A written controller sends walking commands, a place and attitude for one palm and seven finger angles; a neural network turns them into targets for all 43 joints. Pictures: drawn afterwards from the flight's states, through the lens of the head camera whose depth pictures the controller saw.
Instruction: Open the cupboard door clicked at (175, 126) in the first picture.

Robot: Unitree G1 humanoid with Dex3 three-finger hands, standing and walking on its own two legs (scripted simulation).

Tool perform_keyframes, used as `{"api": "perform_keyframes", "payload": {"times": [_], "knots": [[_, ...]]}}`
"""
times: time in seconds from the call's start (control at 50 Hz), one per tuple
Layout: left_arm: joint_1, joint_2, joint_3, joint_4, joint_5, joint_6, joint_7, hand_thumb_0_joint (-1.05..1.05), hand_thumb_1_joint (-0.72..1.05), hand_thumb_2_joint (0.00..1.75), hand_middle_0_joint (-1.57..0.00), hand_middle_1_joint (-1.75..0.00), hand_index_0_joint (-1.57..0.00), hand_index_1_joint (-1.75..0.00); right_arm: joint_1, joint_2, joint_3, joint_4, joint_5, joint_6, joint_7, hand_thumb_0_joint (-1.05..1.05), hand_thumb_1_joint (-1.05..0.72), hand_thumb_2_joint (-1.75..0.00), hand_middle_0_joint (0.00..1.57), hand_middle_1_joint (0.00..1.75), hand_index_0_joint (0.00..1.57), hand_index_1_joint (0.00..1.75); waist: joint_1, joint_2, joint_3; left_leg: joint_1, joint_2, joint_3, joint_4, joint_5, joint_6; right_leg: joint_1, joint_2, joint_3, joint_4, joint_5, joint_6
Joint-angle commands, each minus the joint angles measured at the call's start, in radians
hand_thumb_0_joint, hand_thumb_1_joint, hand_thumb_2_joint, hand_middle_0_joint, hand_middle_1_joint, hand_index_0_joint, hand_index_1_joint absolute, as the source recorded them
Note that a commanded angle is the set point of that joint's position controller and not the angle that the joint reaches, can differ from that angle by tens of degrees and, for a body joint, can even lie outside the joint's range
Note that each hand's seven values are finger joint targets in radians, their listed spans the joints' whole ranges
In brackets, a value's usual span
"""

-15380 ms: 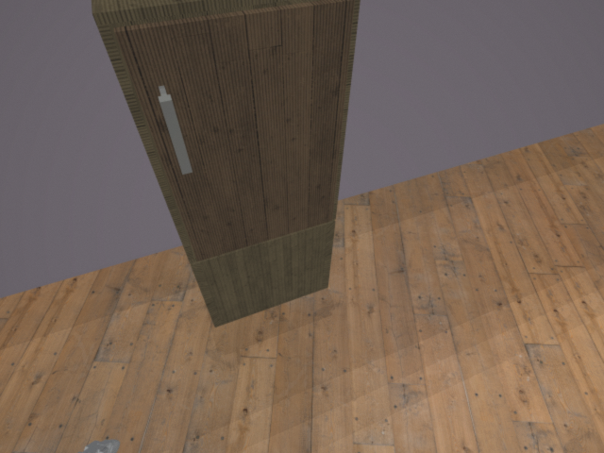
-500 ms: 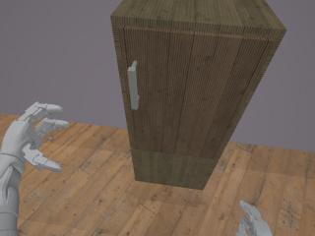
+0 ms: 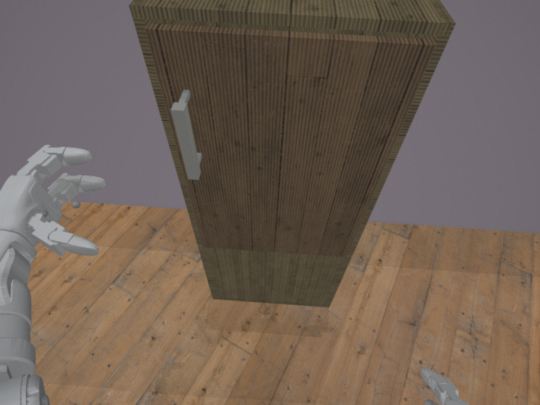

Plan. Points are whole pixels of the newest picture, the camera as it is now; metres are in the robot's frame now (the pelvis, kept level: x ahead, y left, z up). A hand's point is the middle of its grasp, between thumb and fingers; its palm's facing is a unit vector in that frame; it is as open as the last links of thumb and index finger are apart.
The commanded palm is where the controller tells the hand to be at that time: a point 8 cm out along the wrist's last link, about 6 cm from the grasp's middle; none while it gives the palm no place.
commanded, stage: move the hooked fingers beside the handle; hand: left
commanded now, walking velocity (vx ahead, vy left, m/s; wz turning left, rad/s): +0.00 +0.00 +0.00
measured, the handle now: (190, 137) +0.52 +0.16 +0.10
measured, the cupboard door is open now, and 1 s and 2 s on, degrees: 0 0 0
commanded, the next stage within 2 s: slide the fingers in behind the handle in 1.86 s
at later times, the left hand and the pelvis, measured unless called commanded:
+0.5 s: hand (103, 178) +0.40 +0.27 +0.11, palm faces -0.02 -1.00 +0.01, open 13.9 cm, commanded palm +0.38 +0.31 +0.11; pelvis +0.00 +0.01 +0.00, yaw +0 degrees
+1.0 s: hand (134, 152) +0.47 +0.24 +0.11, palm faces -0.02 -1.00 +0.01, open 14.0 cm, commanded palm +0.45 +0.28 +0.10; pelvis +0.00 +0.02 -0.01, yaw -1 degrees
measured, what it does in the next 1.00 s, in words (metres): stands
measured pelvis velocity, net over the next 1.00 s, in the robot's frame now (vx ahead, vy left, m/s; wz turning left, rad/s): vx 0.00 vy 0.02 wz -0.01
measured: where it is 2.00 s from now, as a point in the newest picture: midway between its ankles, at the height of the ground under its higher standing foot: outside the picture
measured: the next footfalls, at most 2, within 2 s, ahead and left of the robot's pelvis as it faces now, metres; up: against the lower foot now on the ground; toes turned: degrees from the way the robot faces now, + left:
none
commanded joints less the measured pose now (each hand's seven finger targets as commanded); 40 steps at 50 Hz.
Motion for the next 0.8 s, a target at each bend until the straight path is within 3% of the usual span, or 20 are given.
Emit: {"api": "perform_keyframes", "payload": {"times": [0.0, 0.04, 0.08, 0.1, 0.12, 0.14, 0.2, 0.28, 0.34, 0.38, 0.4, 0.42, 0.44, 0.48, 0.54, 0.6, 0.64, 0.66, 0.76, 0.78], "knots": [[-0.316, 0.324, 0.085, -0.178, -0.031, -0.067, -0.009, 0.00, -0.50, 0.30, -0.30, -1.20, -0.30, -1.20, -0.008, -0.147, -0.058, -0.128, 0.007, -0.030, -0.005, 0.00, -0.90, -0.90, 0.20, 0.30, 0.20, 0.30, 0.011, 0.052, -0.282, 0.115, 0.045, -0.074, -0.048, 0.334, -0.036, 0.140, -0.065, 0.103, -0.043, 0.371, 0.044], [-0.377, 0.314, 0.068, -0.150, -0.024, -0.065, -0.008, 0.00, -0.50, 0.30, -0.30, -1.20, -0.30, -1.20, 0.000, -0.149, -0.060, -0.119, 0.011, -0.026, -0.006, 0.00, -0.90, -0.90, 0.20, 0.30, 0.20, 0.30, -0.008, 0.039, -0.262, 0.104, 0.046, -0.077, -0.051, 0.306, -0.034, 0.108, -0.062, 0.100, -0.046, 0.343, 0.047], [-0.417, 0.306, 0.047, -0.146, -0.015, -0.072, -0.003, 0.00, -0.50, 0.30, -0.30, -1.20, -0.30, -1.20, 0.004, -0.148, -0.060, -0.115, 0.013, -0.021, -0.008, 0.00, -0.90, -0.90, 0.20, 0.30, 0.20, 0.30, -0.017, 0.081, -0.258, 0.110, 0.045, -0.077, -0.052, 0.273, -0.034, 0.080, -0.063, 0.102, -0.051, 0.295, 0.047], [-0.428, 0.324, 0.065, -0.152, -0.021, -0.079, 0.003, 0.00, -0.50, 0.30, -0.30, -1.20, -0.30, -1.20, 0.009, -0.150, -0.061, -0.117, 0.010, -0.017, -0.008, 0.00, -0.90, -0.90, 0.20, 0.30, 0.20, 0.30, -0.006, 0.048, -0.284, 0.112, 0.046, -0.078, -0.044, 0.299, -0.033, 0.109, -0.062, 0.106, -0.044, 0.323, 0.044], [-0.448, 0.335, 0.066, -0.165, -0.012, -0.085, 0.009, 0.00, -0.50, 0.30, -0.30, -1.20, -0.30, -1.20, 0.013, -0.151, -0.062, -0.117, 0.010, -0.015, -0.008, 0.00, -0.90, -0.90, 0.20, 0.30, 0.20, 0.30, -0.008, 0.072, -0.312, 0.126, 0.045, -0.081, -0.047, 0.310, -0.034, 0.109, -0.061, 0.103, -0.039, 0.328, 0.043], [-0.458, 0.295, 0.035, -0.154, -0.009, -0.086, 0.012, 0.00, -0.50, 0.30, -0.30, -1.20, -0.30, -1.20, 0.015, -0.146, -0.061, -0.116, 0.010, -0.014, -0.007, 0.00, -0.90, -0.90, 0.20, 0.30, 0.20, 0.30, -0.017, 0.081, -0.315, 0.141, 0.045, -0.081, -0.045, 0.314, -0.035, 0.095, -0.059, 0.102, -0.038, 0.327, 0.045], [-0.463, 0.334, 0.066, -0.074, -0.007, -0.088, 0.024, 0.00, -0.50, 0.30, -0.30, -1.20, -0.30, -1.20, 0.030, -0.153, -0.061, -0.104, 0.010, 0.001, -0.007, 0.00, -0.90, -0.90, 0.20, 0.30, 0.20, 0.30, -0.014, 0.022, -0.280, 0.090, 0.048, -0.077, -0.042, 0.285, -0.032, 0.098, -0.061, 0.107, -0.041, 0.313, 0.047], [-0.489, 0.348, 0.065, -0.045, 0.017, -0.101, 0.028, 0.00, -0.50, 0.30, -0.30, -1.20, -0.30, -1.20, 0.038, -0.153, -0.060, -0.108, 0.009, 0.013, -0.001, 0.00, -0.90, -0.90, 0.20, 0.30, 0.20, 0.30, -0.012, 0.067, -0.306, 0.084, 0.049, -0.075, -0.042, 0.291, -0.033, 0.102, -0.063, 0.108, -0.029, 0.321, 0.046], [-0.514, 0.326, 0.050, -0.064, 0.013, -0.116, 0.031, 0.00, -0.50, 0.30, -0.30, -1.20, -0.30, -1.20, 0.041, -0.149, -0.062, -0.117, 0.009, 0.021, 0.005, 0.00, -0.90, -0.90, 0.20, 0.30, 0.20, 0.30, -0.007, 0.095, -0.341, 0.125, 0.051, -0.079, -0.034, 0.347, -0.037, 0.096, -0.057, 0.106, -0.019, 0.355, 0.042], [-0.512, 0.299, 0.031, -0.044, 0.016, -0.115, 0.036, 0.00, -0.50, 0.30, -0.30, -1.20, -0.30, -1.20, 0.049, -0.150, -0.063, -0.115, 0.009, 0.026, 0.007, 0.00, -0.90, -0.90, 0.20, 0.30, 0.20, 0.30, -0.016, 0.083, -0.331, 0.138, 0.055, -0.083, -0.033, 0.359, -0.040, 0.066, -0.052, 0.096, -0.019, 0.342, 0.043], [-0.521, 0.307, 0.038, -0.025, 0.009, -0.112, 0.038, 0.00, -0.50, 0.30, -0.30, -1.20, -0.30, -1.20, 0.056, -0.153, -0.064, -0.115, 0.009, 0.033, 0.007, 0.00, -0.90, -0.90, 0.20, 0.30, 0.20, 0.30, -0.020, 0.036, -0.314, 0.126, 0.057, -0.086, -0.029, 0.369, -0.038, 0.065, -0.050, 0.092, -0.018, 0.349, 0.041], [-0.563, 0.301, 0.022, -0.012, 0.017, -0.109, 0.040, 0.00, -0.50, 0.30, -0.30, -1.20, -0.30, -1.20, 0.054, -0.154, -0.063, -0.109, 0.011, 0.036, 0.006, 0.00, -0.90, -0.90, 0.20, 0.30, 0.20, 0.30, -0.033, 0.050, -0.296, 0.118, 0.058, -0.085, -0.034, 0.341, -0.038, 0.039, -0.050, 0.092, -0.021, 0.327, 0.044], [-0.615, 0.252, -0.029, -0.005, 0.022, -0.109, 0.042, 0.00, -0.50, 0.30, -0.30, -1.20, -0.30, -1.20, 0.054, -0.152, -0.060, -0.104, 0.012, 0.038, 0.006, 0.00, -0.90, -0.90, 0.20, 0.30, 0.20, 0.30, -0.047, 0.078, -0.281, 0.132, 0.058, -0.091, -0.036, 0.331, -0.042, 0.007, -0.050, 0.085, -0.022, 0.300, 0.042], [-0.644, 0.269, -0.019, 0.030, 0.033, -0.114, 0.059, 0.00, -0.50, 0.30, -0.30, -1.20, -0.30, -1.20, 0.071, -0.161, -0.065, -0.092, 0.009, 0.043, 0.005, 0.00, -0.90, -0.90, 0.20, 0.30, 0.20, 0.30, -0.054, 0.055, -0.287, 0.144, 0.061, -0.104, -0.035, 0.314, -0.044, -0.021, -0.048, 0.080, -0.024, 0.260, 0.040], [-0.691, 0.273, -0.018, 0.020, 0.046, -0.136, 0.083, 0.00, -0.50, 0.30, -0.30, -1.20, -0.30, -1.20, 0.086, -0.161, -0.067, -0.082, 0.002, 0.051, 0.009, 0.00, -0.90, -0.90, 0.20, 0.30, 0.20, 0.30, -0.048, 0.092, -0.357, 0.204, 0.065, -0.117, -0.024, 0.371, -0.059, -0.032, -0.045, 0.075, -0.012, 0.269, 0.036], [-0.739, 0.256, -0.035, 0.065, 0.049, -0.154, 0.101, 0.00, -0.50, 0.30, -0.30, -1.20, -0.30, -1.20, 0.098, -0.164, -0.064, -0.069, -0.001, 0.061, 0.011, 0.00, -0.90, -0.90, 0.20, 0.30, 0.20, 0.30, -0.059, 0.052, -0.340, 0.191, 0.067, -0.122, -0.019, 0.390, -0.061, -0.045, -0.042, 0.069, -0.006, 0.270, 0.035], [-0.726, 0.293, -0.001, 0.080, 0.063, -0.163, 0.112, 0.00, -0.50, 0.30, -0.30, -1.20, -0.30, -1.20, 0.110, -0.167, -0.068, -0.062, -0.006, 0.067, 0.014, 0.00, -0.90, -0.90, 0.20, 0.30, 0.20, 0.30, -0.041, 0.100, -0.374, 0.223, 0.071, -0.132, -0.019, 0.426, -0.078, -0.054, -0.042, 0.065, 0.001, 0.267, 0.033], [-0.724, 0.252, -0.037, 0.094, 0.067, -0.161, 0.114, 0.00, -0.50, 0.30, -0.30, -1.20, -0.30, -1.20, 0.109, -0.164, -0.065, -0.065, -0.006, 0.072, 0.017, 0.00, -0.90, -0.90, 0.20, 0.30, 0.20, 0.30, -0.054, 0.089, -0.366, 0.224, 0.071, -0.130, -0.019, 0.422, -0.077, -0.067, -0.041, 0.063, 0.000, 0.263, 0.036], [-0.776, 0.252, -0.040, 0.136, 0.082, -0.172, 0.136, 0.00, -0.50, 0.30, -0.30, -1.20, -0.30, -1.20, 0.129, -0.168, -0.069, -0.055, -0.011, 0.093, 0.022, 0.00, -0.90, -0.90, 0.20, 0.30, 0.20, 0.30, -0.059, 0.093, -0.351, 0.227, 0.079, -0.141, -0.013, 0.449, -0.088, -0.107, -0.036, 0.055, 0.007, 0.247, 0.036], [-0.777, 0.251, -0.038, 0.176, 0.084, -0.169, 0.140, 0.00, -0.50, 0.30, -0.30, -1.20, -0.30, -1.20, 0.136, -0.169, -0.068, -0.053, -0.012, 0.097, 0.023, 0.00, -0.90, -0.90, 0.20, 0.30, 0.20, 0.30, -0.065, 0.059, -0.334, 0.207, 0.079, -0.139, -0.015, 0.414, -0.083, -0.108, -0.034, 0.054, 0.005, 0.235, 0.037]]}}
